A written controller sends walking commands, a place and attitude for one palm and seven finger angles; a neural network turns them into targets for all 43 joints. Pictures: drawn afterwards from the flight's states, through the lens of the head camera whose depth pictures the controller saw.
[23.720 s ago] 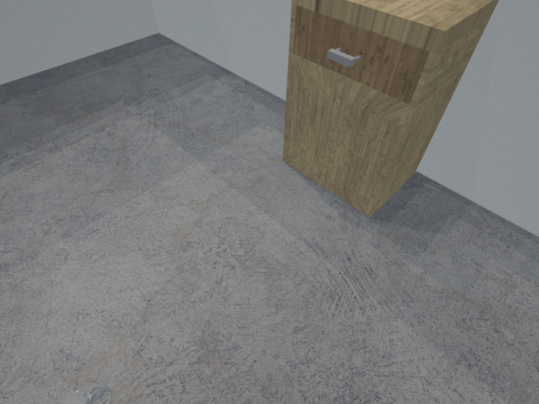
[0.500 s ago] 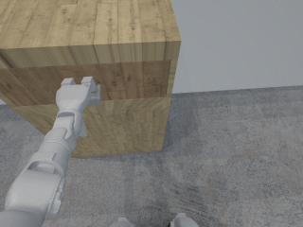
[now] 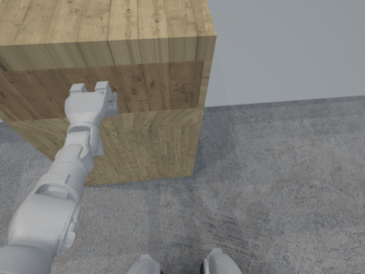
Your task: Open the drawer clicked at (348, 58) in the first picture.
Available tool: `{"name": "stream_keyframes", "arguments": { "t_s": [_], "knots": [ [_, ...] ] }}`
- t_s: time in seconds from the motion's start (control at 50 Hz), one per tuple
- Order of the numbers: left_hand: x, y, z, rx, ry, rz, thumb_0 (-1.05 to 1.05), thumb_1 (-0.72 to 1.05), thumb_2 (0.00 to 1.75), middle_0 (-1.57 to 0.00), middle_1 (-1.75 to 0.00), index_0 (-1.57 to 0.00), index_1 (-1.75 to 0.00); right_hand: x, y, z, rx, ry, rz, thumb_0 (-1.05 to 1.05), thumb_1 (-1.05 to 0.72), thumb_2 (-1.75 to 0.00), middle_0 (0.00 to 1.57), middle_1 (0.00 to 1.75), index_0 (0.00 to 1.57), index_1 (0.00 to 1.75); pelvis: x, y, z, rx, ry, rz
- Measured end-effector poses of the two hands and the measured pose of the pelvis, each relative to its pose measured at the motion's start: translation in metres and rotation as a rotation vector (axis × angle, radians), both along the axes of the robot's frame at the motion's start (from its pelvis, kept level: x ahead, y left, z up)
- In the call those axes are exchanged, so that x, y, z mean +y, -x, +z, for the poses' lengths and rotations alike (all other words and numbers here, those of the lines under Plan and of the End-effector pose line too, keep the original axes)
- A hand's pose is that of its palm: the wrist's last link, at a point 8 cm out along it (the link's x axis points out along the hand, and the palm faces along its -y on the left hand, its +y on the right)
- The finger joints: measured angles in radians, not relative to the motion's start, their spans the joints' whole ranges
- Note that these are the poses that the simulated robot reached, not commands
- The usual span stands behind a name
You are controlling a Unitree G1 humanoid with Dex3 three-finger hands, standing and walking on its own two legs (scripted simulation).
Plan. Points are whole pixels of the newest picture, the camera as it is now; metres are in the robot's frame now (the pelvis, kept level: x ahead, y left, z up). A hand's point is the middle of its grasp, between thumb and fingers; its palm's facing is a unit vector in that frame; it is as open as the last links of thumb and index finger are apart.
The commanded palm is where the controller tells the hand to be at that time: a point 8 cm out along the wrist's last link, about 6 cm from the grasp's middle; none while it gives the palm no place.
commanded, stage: lower the fingers behind the handle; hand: left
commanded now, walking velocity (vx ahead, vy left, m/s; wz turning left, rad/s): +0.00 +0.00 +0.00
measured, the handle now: (97, 103) +0.53 +0.20 +0.00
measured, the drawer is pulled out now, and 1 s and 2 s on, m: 0.00 0.00 0.00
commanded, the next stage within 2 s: lift the fingers back up to retry in 0.38 s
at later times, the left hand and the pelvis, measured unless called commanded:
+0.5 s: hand (96, 120) +0.47 +0.20 +0.00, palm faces -0.02 -0.02 -1.00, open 13.9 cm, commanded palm +0.45 +0.19 +0.04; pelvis -0.01 +0.00 +0.00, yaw +0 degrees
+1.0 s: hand (85, 109) +0.47 +0.21 +0.04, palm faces -0.01 -0.04 -1.00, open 13.8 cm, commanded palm +0.44 +0.20 +0.11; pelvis +0.03 +0.00 +0.03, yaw +1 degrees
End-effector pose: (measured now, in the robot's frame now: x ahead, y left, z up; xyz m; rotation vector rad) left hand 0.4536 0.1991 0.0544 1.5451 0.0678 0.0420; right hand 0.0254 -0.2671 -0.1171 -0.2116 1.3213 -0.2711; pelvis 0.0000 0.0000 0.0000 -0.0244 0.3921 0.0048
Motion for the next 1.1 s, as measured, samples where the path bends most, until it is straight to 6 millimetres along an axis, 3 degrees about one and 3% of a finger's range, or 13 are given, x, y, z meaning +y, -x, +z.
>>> {"name": "stream_keyframes", "arguments": {
  "t_s": [0.36, 0.64, 0.88, 1.1],
  "knots": [
    [-0.002, 0.001, -0.001, 0.003, -0.01, 0.013, 0.0, -0.49, 0.31, -0.3, -1.23, -0.27, -1.27, 0.001, 0.014, -0.005, 0.017, -0.009, -0.005, 0.01, -0.9, -0.9, 0.21, 0.3, 0.2, 0.3, -0.002, 0.007, -0.004, 0.005, 0.001, 0.003],
    [-0.001, 0.001, 0.001, 0.022, 0.0, 0.013, 0.0, -0.49, 0.31, -0.29, -1.22, -0.28, -1.23, 0.0, 0.009, -0.002, 0.014, -0.011, -0.018, 0.01, -0.9, -0.9, 0.21, 0.3, 0.2, 0.3, -0.003, 0.002, 0.001, -0.005, 0.0, 0.001],
    [0.009, 0.001, 0.023, -0.002, 0.014, 0.014, 0.0, -0.49, 0.31, -0.3, -1.2, -0.31, -1.19, 0.0, -0.013, 0.014, 0.013, -0.016, -0.019, 0.01, -0.9, -0.9, 0.21, 0.3, 0.2, 0.3, -0.002, -0.018, 0.02, -0.046, -0.001, 0.002],
    [0.002, 0.001, 0.057, 0.002, 0.03, 0.008, 0.0, -0.49, 0.31, -0.31, -1.2, -0.31, -1.2, 0.002, -0.059, 0.027, -0.068, -0.036, 0.009, 0.01, -0.9, -0.9, 0.21, 0.3, 0.2, 0.3, -0.002, -0.034, 0.035, -0.109, -0.005, 0.01]
  ]
}}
